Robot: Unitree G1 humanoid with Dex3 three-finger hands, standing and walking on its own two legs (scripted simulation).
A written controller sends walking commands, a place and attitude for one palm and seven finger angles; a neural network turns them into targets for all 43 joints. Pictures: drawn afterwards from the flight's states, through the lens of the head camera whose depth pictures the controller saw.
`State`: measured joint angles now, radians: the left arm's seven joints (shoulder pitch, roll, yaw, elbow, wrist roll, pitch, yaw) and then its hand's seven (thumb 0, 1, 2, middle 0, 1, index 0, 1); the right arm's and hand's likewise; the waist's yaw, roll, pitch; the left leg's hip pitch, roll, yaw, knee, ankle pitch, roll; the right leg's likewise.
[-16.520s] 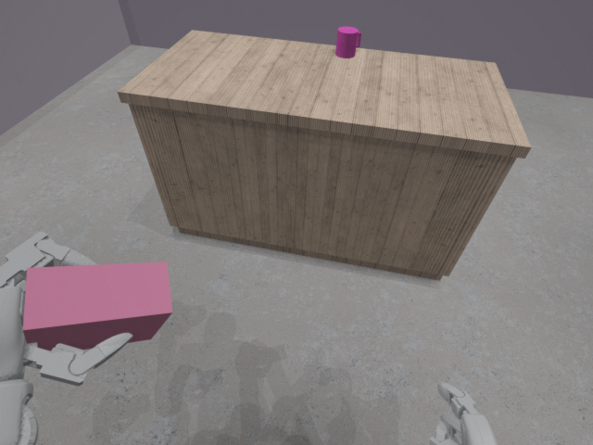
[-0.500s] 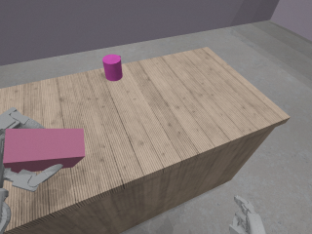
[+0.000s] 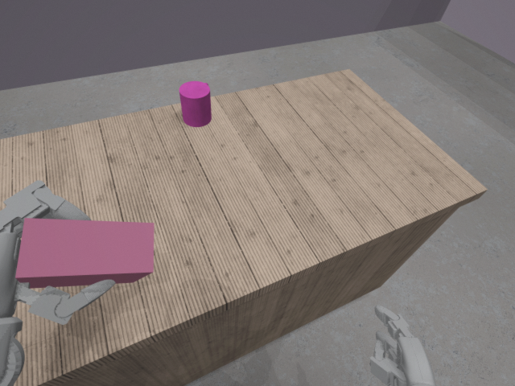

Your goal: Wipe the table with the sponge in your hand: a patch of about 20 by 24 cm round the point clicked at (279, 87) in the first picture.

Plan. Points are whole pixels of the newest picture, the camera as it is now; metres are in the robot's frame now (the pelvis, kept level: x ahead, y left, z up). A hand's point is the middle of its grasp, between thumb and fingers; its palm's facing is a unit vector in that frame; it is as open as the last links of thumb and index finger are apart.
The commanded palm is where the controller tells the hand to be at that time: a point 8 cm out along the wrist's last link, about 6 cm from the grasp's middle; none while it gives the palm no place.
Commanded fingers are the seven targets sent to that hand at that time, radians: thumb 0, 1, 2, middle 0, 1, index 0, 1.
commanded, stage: come to a stop and stand still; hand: left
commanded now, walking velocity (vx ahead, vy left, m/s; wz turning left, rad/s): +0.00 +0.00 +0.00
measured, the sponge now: (107, 256) +0.23 +0.20 +0.13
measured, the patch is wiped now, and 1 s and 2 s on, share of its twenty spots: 0.00 0.00 0.00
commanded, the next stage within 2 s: look again from close up in 0.42 s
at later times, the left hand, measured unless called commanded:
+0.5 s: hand (42, 249) +0.22 +0.26 +0.16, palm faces +0.37 -0.84 -0.40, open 9.8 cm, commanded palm +0.16 +0.29 +0.18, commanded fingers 0.00 0.10 1.30 -1.20 -1.60 -1.20 -1.60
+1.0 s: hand (63, 248) +0.23 +0.24 +0.16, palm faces +0.36 -0.84 -0.41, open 9.8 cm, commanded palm +0.17 +0.27 +0.18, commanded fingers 0.00 0.10 1.30 -1.20 -1.60 -1.20 -1.60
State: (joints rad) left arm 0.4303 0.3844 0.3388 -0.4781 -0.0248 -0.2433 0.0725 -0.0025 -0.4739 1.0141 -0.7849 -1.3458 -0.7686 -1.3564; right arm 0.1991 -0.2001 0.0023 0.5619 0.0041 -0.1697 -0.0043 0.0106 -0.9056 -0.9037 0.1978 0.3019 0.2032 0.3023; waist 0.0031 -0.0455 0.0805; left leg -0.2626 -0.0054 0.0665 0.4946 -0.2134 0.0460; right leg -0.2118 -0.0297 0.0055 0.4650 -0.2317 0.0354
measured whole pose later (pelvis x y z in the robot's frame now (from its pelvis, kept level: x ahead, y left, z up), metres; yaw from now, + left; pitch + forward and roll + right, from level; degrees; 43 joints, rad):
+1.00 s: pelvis +0.01 -0.01 +0.01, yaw +0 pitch +0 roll -1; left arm 0.44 0.38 0.35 -0.46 -0.03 -0.20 0.09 0.00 -0.47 1.02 -0.78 -1.35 -0.77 -1.36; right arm 0.20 -0.20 0.02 0.58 0.01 -0.13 -0.04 0.01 -0.91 -0.90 0.20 0.30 0.20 0.30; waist 0.02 -0.01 0.05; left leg -0.24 0.02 0.05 0.43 -0.19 0.02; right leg -0.17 -0.01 -0.01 0.36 -0.19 0.02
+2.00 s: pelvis +0.01 -0.08 +0.00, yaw +0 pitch +0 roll -1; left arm 0.48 0.42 0.38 -0.54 -0.09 -0.13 0.05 0.00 -0.47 1.02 -0.78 -1.35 -0.77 -1.36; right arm 0.20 -0.20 -0.01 0.56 0.01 -0.09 -0.03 0.01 -0.91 -0.90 0.20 0.30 0.20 0.30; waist 0.00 0.00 0.06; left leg -0.30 0.11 0.00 0.55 -0.25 -0.06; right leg -0.23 0.09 -0.05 0.49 -0.26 -0.08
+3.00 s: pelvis +0.01 -0.07 +0.00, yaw +0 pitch +0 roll -2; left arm 0.48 0.42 0.38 -0.55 -0.09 -0.12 0.06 0.00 -0.47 1.02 -0.78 -1.35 -0.77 -1.36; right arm 0.20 -0.19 0.00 0.55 0.02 -0.08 -0.03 0.01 -0.91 -0.90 0.20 0.30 0.20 0.30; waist 0.00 0.00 0.07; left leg -0.30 0.11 0.00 0.55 -0.24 -0.06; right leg -0.22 0.09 -0.05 0.47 -0.24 -0.07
